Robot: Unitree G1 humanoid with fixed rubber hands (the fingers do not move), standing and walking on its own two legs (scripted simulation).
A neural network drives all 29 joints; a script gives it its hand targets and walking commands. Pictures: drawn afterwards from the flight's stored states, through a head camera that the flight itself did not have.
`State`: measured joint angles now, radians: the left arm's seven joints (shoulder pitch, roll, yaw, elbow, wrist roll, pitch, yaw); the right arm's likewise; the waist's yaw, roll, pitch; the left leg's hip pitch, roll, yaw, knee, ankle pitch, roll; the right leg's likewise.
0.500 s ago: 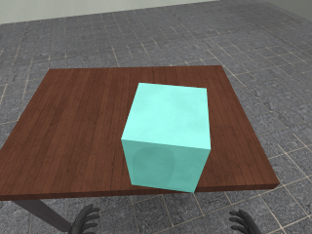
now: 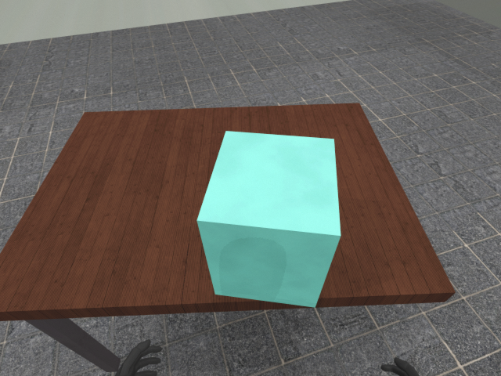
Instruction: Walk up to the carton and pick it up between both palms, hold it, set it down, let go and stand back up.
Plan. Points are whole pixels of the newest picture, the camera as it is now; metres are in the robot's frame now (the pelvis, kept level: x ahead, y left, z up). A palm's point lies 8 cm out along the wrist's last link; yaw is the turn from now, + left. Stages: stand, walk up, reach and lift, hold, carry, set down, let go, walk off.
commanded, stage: stand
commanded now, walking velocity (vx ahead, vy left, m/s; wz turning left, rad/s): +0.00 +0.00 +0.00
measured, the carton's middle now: (271, 220) +0.41 +0.00 +0.00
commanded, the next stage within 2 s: none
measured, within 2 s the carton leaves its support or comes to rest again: neither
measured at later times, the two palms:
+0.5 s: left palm out of the picture +0.00 +0.23 -0.13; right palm out of the picture +0.00 -0.23 -0.14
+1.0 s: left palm out of the picture -0.06 +0.20 -0.15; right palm out of the picture -0.07 -0.20 -0.15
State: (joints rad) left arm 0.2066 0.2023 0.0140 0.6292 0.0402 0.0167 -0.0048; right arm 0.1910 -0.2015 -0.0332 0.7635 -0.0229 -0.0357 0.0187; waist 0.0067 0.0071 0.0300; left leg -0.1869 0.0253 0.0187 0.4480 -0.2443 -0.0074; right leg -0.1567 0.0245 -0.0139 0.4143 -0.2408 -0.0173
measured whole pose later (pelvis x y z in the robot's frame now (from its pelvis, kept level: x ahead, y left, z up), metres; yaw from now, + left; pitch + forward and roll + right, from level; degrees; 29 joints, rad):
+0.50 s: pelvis -0.01 +0.00 +0.00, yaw +1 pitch +0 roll +0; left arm 0.37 0.16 0.02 0.93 0.02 -0.02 0.02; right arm 0.35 -0.17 -0.04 1.00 -0.02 0.00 -0.01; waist 0.01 0.00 -0.03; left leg -0.21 0.01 0.01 0.44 -0.23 0.00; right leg -0.19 0.01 -0.02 0.43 -0.24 -0.02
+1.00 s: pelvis -0.02 +0.00 +0.00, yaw +1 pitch -1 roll +0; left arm 0.39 0.10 0.01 1.11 0.01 -0.01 0.03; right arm 0.38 -0.11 -0.01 1.15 -0.01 0.00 -0.03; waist 0.00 0.01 -0.02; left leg -0.21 0.01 0.00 0.43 -0.20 -0.01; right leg -0.19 0.02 -0.01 0.42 -0.22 -0.02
